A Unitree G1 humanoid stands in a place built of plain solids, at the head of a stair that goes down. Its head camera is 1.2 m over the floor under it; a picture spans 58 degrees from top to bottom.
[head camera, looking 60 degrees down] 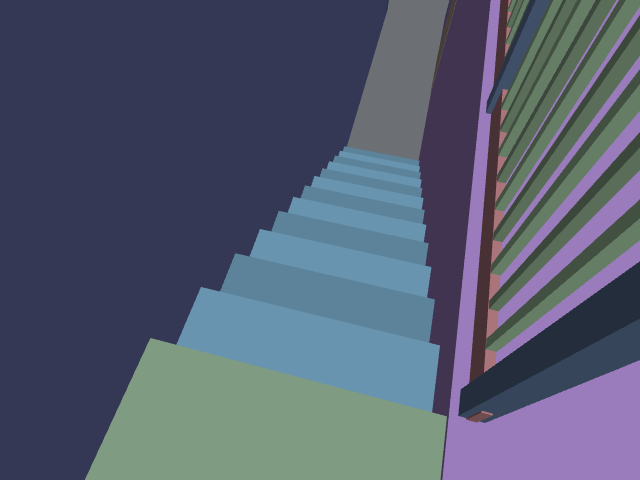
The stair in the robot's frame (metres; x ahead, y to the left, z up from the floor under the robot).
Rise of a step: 0.20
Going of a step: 0.25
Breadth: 0.84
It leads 14 degrees to the right of straight ahead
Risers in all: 13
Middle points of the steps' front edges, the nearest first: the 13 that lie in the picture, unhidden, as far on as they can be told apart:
0.27 0.07 0.00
0.52 0.01 -0.20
0.76 -0.05 -0.40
1.00 -0.11 -0.61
1.25 -0.18 -0.81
1.49 -0.24 -1.02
1.74 -0.30 -1.22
1.98 -0.36 -1.42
2.22 -0.43 -1.63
2.47 -0.49 -1.83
2.71 -0.55 -2.03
2.96 -0.61 -2.24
3.20 -0.68 -2.44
